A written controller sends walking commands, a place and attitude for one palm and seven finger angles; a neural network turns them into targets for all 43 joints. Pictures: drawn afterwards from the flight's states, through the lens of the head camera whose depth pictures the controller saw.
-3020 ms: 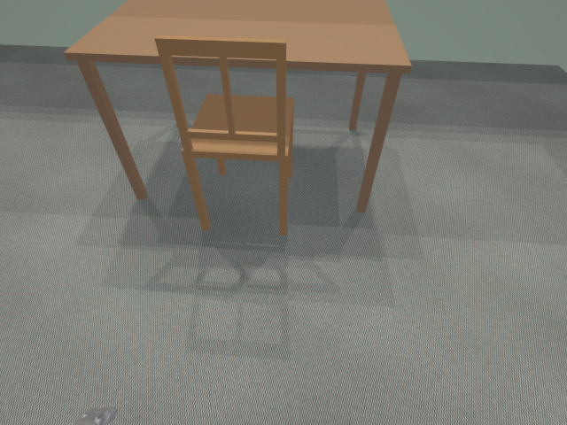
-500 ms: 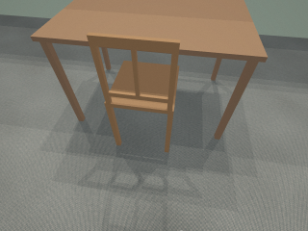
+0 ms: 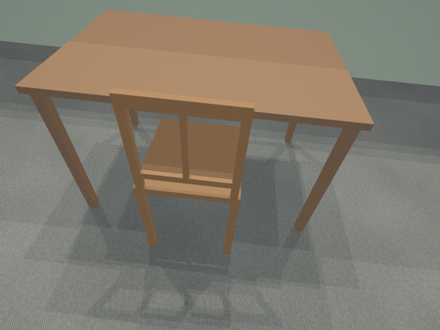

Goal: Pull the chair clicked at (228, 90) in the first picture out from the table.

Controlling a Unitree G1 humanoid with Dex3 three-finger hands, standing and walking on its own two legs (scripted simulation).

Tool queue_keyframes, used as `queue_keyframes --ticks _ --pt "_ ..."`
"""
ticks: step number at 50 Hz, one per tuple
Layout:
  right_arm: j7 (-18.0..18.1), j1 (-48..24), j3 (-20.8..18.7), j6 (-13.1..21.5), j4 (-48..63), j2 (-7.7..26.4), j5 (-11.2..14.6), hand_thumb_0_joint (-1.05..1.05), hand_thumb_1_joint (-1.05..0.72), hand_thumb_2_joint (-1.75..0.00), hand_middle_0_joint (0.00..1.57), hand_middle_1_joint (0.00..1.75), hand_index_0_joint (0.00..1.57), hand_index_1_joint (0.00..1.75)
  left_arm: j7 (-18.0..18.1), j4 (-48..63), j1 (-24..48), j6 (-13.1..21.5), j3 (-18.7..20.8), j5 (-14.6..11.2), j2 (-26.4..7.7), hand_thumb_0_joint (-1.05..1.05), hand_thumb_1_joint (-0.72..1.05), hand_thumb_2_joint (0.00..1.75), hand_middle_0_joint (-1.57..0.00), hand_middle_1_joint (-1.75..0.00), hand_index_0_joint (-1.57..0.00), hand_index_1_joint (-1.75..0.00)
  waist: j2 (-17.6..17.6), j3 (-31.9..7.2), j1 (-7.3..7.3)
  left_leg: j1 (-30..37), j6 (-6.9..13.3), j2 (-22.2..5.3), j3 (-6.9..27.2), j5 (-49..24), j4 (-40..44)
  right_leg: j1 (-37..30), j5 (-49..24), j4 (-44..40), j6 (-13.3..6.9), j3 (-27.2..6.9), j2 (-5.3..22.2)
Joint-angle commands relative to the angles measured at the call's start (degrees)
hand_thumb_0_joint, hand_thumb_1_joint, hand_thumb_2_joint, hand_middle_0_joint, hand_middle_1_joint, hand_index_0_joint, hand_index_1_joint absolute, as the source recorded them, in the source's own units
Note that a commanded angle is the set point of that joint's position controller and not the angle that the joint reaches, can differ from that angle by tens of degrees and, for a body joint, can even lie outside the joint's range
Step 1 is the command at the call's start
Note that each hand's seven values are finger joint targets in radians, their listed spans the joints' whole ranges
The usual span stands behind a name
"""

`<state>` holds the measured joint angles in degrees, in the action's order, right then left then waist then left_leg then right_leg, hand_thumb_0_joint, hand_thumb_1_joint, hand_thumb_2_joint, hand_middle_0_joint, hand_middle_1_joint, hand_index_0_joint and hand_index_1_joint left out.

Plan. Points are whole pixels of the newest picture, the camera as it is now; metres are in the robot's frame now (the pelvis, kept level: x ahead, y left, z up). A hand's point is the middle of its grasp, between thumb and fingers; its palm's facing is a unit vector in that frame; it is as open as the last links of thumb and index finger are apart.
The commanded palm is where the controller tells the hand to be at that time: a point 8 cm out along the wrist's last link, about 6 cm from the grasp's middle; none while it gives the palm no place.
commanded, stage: take the last steps up to it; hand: left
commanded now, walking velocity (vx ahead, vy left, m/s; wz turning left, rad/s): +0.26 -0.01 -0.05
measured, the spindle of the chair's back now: (184, 148) +0.64 +0.14 -0.10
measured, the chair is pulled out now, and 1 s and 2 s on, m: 0.00 0.00 0.00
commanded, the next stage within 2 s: come to a stop and stand still in 0.30 s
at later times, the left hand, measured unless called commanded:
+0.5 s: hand (166, 306) +0.21 +0.12 -0.17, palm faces +0.02 -0.98 -0.22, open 7.1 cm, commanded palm none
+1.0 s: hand out of the picture +0.14 +0.15 -0.18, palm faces +0.01 -0.97 -0.25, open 7.3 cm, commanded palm none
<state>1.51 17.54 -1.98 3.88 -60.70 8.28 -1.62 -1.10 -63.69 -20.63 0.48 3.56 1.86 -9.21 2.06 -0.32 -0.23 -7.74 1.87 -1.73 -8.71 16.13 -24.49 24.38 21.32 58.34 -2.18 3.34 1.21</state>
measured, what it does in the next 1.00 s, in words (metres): walks ahead: right foot, then left foot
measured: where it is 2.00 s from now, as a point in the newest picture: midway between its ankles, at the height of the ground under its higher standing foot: outside the picture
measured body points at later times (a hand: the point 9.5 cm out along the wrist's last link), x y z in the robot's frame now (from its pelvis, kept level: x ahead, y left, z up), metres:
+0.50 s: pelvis +0.15 -0.06 +0.00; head +0.16 -0.07 +0.45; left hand +0.21 +0.18 -0.15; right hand +0.14 -0.28 -0.17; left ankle +0.15 +0.07 -0.69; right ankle +0.16 -0.15 -0.74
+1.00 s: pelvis +0.13 -0.05 -0.01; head +0.15 -0.05 +0.44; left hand +0.14 +0.20 -0.16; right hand +0.21 -0.27 -0.16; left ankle +0.23 +0.06 -0.74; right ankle +0.07 -0.16 -0.73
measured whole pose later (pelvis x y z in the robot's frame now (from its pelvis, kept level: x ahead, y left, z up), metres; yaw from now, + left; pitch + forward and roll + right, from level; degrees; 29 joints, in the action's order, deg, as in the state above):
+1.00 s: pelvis +0.13 -0.05 -0.01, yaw -2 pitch +0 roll +0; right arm 1.4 6.9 -2.5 -1.6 -58.6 8.7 -1.3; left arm 2.0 -60.8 -14.9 -2.4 2.3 1.1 -10.3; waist -0.3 3.5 -0.5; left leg -20.1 2.3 -1.3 -6.9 4.9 -25.2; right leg 11.5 24.4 36.3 0.8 1.6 1.8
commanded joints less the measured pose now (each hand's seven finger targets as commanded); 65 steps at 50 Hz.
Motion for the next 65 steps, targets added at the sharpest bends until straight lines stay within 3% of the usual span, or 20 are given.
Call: queue_keyframes --ticks 1,8,10,12,13,14,15,17,22,27,30,32,34,40,48,50,52,54,58,65 --pt "0.5 5.8 -0.6 1.2 -0.2 6.6 0.5 0.00 -0.90 -0.90 0.20 0.30 0.20 0.30 -0.1 5.0 2.7 1.2 0.4 -0.4 -1.5 0.00 0.90 0.90 -0.20 -0.30 -0.20 -0.30 -6.9 6.1 -0.01 3.8 8.2 -14.6 10.2 -16.7 14.6 10.9 -5.3 1.2 1.6 -1.3 4.3" --pt "0.3 10.0 -1.1 0.4 -3.4 7.5 -0.1 0.00 -0.90 -0.90 0.20 0.30 0.20 0.30 -0.2 7.4 10.5 1.2 -0.1 -0.6 -1.1 0.00 0.90 0.90 -0.20 -0.30 -0.20 -0.30 -10.0 7.2 2.25 4.6 7.7 -13.7 5.8 -22.8 10.5 4.1 -5.8 -18.3 0.8 3.7 2.9" --pt "0.2 9.3 -1.2 0.0 -3.7 7.7 0.0 0.00 -0.90 -0.90 0.20 0.30 0.20 0.30 -0.2 6.7 8.3 1.5 0.3 -0.5 -1.6 0.00 0.90 0.90 -0.20 -0.30 -0.20 -0.30 -9.0 6.4 0.84 1.4 6.7 -13.2 5.2 -20.8 7.1 -3.4 -7.6 -22.7 0.1 5.0 1.1" --pt "0.0 8.4 -1.0 -0.1 -3.9 7.0 0.6 0.00 -0.90 -0.90 0.20 0.30 0.20 0.30 0.2 3.4 -1.8 2.3 1.2 -0.2 -4.7 0.00 0.90 0.90 -0.20 -0.30 -0.20 -0.30 -4.5 1.2 -4.16 -3.8 3.6 -9.1 1.8 -19.7 -6.5 -19.8 -13.1 -29.4 -0.9 4.4 0.4" --pt "-0.5 9.4 -0.7 0.1 -3.1 4.5 1.2 0.00 -0.90 -0.90 0.20 0.30 0.20 0.30 0.9 1.6 -8.6 3.1 2.4 0.1 -9.8 0.00 0.90 0.90 -0.20 -0.30 -0.20 -0.30 6.2 -4.5 -6.48 -14.4 1.2 -4.7 -1.4 -7.0 -20.9 -32.3 -14.9 -31.6 -4.3 -9.2 11.4" --pt "-0.6 10.9 -0.1 -0.2 -1.3 2.6 1.4 0.00 -0.90 -0.90 0.20 0.30 0.20 0.30 1.5 1.1 -12.8 3.2 3.4 -0.7 -15.5 0.00 0.90 0.90 -0.20 -0.30 -0.20 -0.30 15.7 -9.4 -5.84 -22.0 -0.3 0.9 0.2 17.6 -38.0 -36.1 -21.2 -40.6 -9.9 -28.0 24.6" --pt "-0.2 8.4 -0.7 -0.7 -1.1 4.0 1.2 0.00 -0.90 -0.90 0.20 0.30 0.20 0.30 1.8 1.4 -10.7 2.8 3.0 -1.4 -14.4 0.00 0.90 0.90 -0.20 -0.30 -0.20 -0.30 8.5 -7.0 -5.74 -23.5 0.4 -0.9 6.8 17.8 -45.1 -31.4 -21.5 -42.4 -11.6 -26.5 24.3" --pt "-0.5 5.5 -0.8 -0.9 -1.4 2.5 0.9 0.00 -0.90 -0.90 0.20 0.30 0.20 0.30 2.1 3.3 -1.3 2.9 1.8 -1.3 -9.8 0.00 0.90 0.90 -0.20 -0.30 -0.20 -0.30 7.1 0.9 -2.79 -24.2 0.2 -4.2 7.7 10.3 -47.7 -18.5 -15.2 -44.5 -10.4 -20.1 20.8" --pt "-0.2 8.4 0.3 -3.1 -3.0 -1.3 0.7 0.00 -0.90 -0.90 0.20 0.30 0.20 0.30 3.0 5.0 5.9 3.1 -0.6 -0.5 -3.4 0.00 0.90 0.90 -0.20 -0.30 -0.20 -0.30 2.7 3.3 3.01 -13.8 -2.8 -4.7 6.3 4.2 -30.2 -6.6 -37.0 -43.9 -7.2 -1.9 14.5" --pt "0.0 2.7 0.3 -4.2 -0.5 0.3 1.4 0.00 -0.90 -0.90 0.20 0.30 0.20 0.30 3.7 4.7 4.2 1.4 0.1 -0.8 -7.4 0.00 0.90 0.90 -0.20 -0.30 -0.20 -0.30 3.7 0.0 0.36 -10.7 -4.0 -2.2 5.0 1.2 -14.8 -13.2 -44.4 -38.0 -7.5 -2.6 14.3" --pt "0.1 2.3 -0.7 -4.6 -0.1 3.0 1.1 0.00 -0.90 -0.90 0.20 0.30 0.20 0.30 3.8 4.7 5.1 0.1 0.5 -1.0 -8.0 0.00 0.90 0.90 -0.20 -0.30 -0.20 -0.30 5.3 1.3 1.18 -3.6 -3.9 -2.3 4.9 -9.3 -4.3 -9.7 -34.8 -33.9 -5.0 -2.8 13.3" --pt "0.3 2.3 -1.2 -4.0 1.1 7.3 0.7 0.00 -0.90 -0.90 0.20 0.30 0.20 0.30 4.0 5.6 3.6 -0.8 0.1 -1.3 -5.4 0.00 0.90 0.90 -0.20 -0.30 -0.20 -0.30 -5.1 0.9 0.34 0.3 0.4 -11.0 12.9 -37.7 -0.7 -6.5 -19.1 -27.4 0.3 0.8 6.0" --pt "0.8 -0.5 -1.2 -4.0 2.2 9.4 0.6 0.00 -0.90 -0.90 0.20 0.30 0.20 0.30 4.4 5.3 1.4 -1.7 -0.6 -1.4 -3.7 0.00 0.90 0.90 -0.20 -0.30 -0.20 -0.30 -15.7 0.9 -0.76 -4.6 7.1 -17.4 18.5 -45.4 6.0 -9.5 7.2 -16.8 2.7 2.2 1.0" --pt "1.3 -7.3 -1.4 -4.4 4.9 9.7 0.4 0.00 -0.90 -0.90 0.20 0.30 0.20 0.30 3.6 4.2 1.4 -2.6 -0.2 -1.1 -4.1 0.00 0.90 0.90 -0.20 -0.30 -0.20 -0.30 -7.6 -2.2 -0.71 -2.1 9.6 -15.4 15.5 -30.9 6.1 -3.6 7.9 -2.0 3.2 -4.2 0.6" --pt "0.3 -5.7 -2.6 -5.1 3.2 10.1 0.6 0.00 -0.90 -0.90 0.20 0.30 0.20 0.30 3.5 3.5 -1.7 -2.5 -0.9 -0.9 -3.0 0.00 0.90 0.90 -0.20 -0.30 -0.20 -0.30 -9.3 -3.9 0.10 -3.0 6.0 -12.5 16.8 -3.5 9.6 -12.7 1.7 -27.3 2.6 -0.5 -0.1" --pt "-0.1 -5.8 -2.5 -5.3 3.0 8.0 1.2 0.00 -0.90 -0.90 0.20 0.30 0.20 0.30 3.7 2.5 -4.1 -1.9 -1.0 -0.5 -4.7 0.00 0.90 0.90 -0.20 -0.30 -0.20 -0.30 -3.6 -1.5 -0.60 -7.9 1.3 -7.0 12.0 2.7 5.8 -17.4 -5.5 -40.0 1.7 -2.6 1.6" --pt "-0.7 -6.7 -1.5 -5.9 3.9 3.7 1.4 0.00 -0.90 -0.90 0.20 0.30 0.20 0.30 3.6 4.0 0.8 -1.4 -0.9 -0.4 -9.2 0.00 0.90 0.90 -0.20 -0.30 -0.20 -0.30 8.8 3.9 1.13 -7.6 -3.1 -0.5 6.7 4.0 -3.2 -4.5 7.7 -48.9 -3.8 -16.0 13.4" --pt "-0.9 -6.6 -1.6 -6.4 3.0 4.3 0.9 0.00 -0.90 -0.90 0.20 0.30 0.20 0.30 3.9 5.8 7.0 -1.0 -0.9 -0.6 -9.0 0.00 0.90 0.90 -0.20 -0.30 -0.20 -0.30 13.6 7.5 1.52 -5.4 -2.5 -0.9 7.9 3.0 -10.9 4.1 14.7 -52.2 -5.1 -16.5 13.5" --pt "-0.6 -2.5 -0.5 -5.3 -0.3 3.2 1.0 0.00 -0.90 -0.90 0.20 0.30 0.20 0.30 3.5 4.3 5.5 -0.1 -1.6 -1.3 -6.6 0.00 0.90 0.90 -0.20 -0.30 -0.20 -0.30 5.6 8.3 2.24 -6.8 -2.2 -1.5 8.6 -3.4 -8.6 -3.6 -4.0 -45.0 -4.0 -9.7 9.4" --pt "0.9 0.3 1.1 -3.7 -3.7 4.6 0.9 0.00 -0.90 -0.90 0.20 0.30 0.20 0.30 3.2 0.5 -0.1 0.2 -1.9 -2.0 -5.1 0.00 0.90 0.90 -0.20 -0.30 -0.20 -0.30 -4.3 4.0 -0.25 -3.4 -2.1 -3.9 11.6 -16.4 1.7 -13.7 -15.3 -39.9 0.6 -5.9 5.1"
